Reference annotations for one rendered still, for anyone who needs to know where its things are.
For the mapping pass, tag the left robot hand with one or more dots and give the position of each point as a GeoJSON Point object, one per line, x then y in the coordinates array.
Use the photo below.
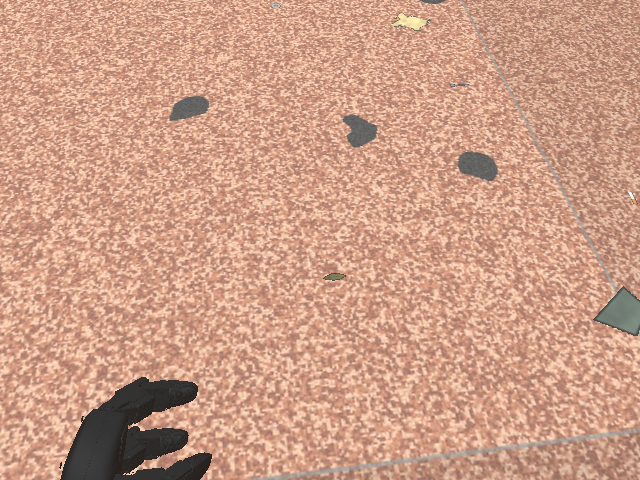
{"type": "Point", "coordinates": [104, 448]}

